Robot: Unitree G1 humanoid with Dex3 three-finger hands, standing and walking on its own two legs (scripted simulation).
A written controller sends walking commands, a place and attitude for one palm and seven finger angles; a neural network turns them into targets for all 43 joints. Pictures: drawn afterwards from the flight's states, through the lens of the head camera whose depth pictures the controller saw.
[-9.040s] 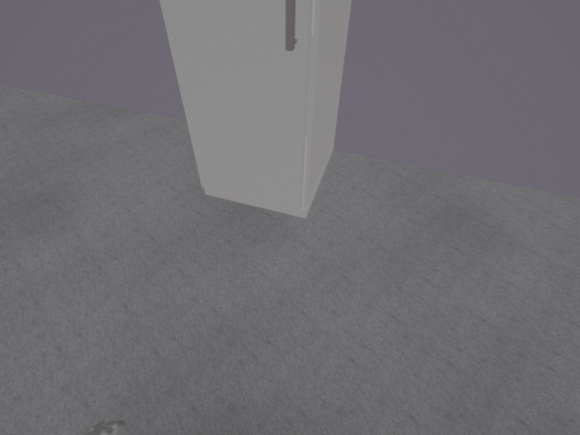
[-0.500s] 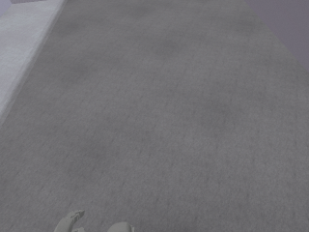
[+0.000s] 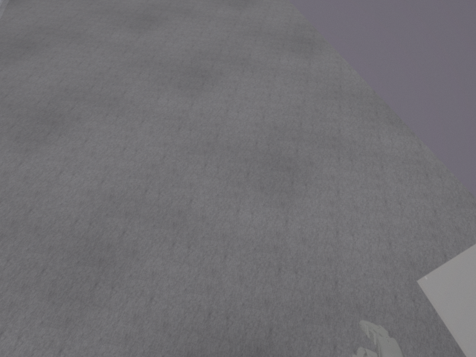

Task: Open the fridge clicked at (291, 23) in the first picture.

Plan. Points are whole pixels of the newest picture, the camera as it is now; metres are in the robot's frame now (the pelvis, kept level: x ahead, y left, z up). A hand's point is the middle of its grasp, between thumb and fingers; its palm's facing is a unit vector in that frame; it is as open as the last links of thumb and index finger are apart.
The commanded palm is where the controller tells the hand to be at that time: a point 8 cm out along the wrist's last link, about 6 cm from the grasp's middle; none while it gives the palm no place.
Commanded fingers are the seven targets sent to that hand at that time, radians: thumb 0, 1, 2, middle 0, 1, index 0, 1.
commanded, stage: turn to face it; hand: right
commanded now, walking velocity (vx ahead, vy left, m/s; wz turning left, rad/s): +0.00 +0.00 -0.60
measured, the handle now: out of the picture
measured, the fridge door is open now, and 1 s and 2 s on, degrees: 0 0 0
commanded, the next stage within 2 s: take the last steps up to it in 1.82 s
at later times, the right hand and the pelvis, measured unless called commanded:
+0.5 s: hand out of the picture -0.05 -0.24 -0.19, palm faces +0.37 +0.90 -0.25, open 7.4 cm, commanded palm none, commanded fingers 0.00 -0.90 -0.90 0.20 0.30 0.20 0.30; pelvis -0.01 -0.03 -0.02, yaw -20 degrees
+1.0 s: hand out of the picture +0.03 -0.30 -0.14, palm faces +0.57 +0.78 -0.25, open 7.4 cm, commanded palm none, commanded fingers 0.00 -0.90 -0.90 0.20 0.30 0.20 0.30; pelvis +0.01 -0.04 +0.00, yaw -36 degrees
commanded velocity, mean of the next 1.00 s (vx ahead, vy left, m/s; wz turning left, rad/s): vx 0.00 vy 0.00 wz -0.60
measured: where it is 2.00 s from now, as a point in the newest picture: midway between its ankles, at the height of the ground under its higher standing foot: outside the picture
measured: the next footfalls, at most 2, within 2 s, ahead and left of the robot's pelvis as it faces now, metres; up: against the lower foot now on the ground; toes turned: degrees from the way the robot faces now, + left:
left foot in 0.02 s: +0.02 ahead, +0.13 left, +0.00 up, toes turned -2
right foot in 0.48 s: +0.00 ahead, -0.14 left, +0.00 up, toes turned -24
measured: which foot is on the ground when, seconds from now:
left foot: up 0.00-0.00, down 0.02-0.48, up 0.50-1.00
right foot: down 0.00-0.02, up 0.04-0.46, down 0.48-1.00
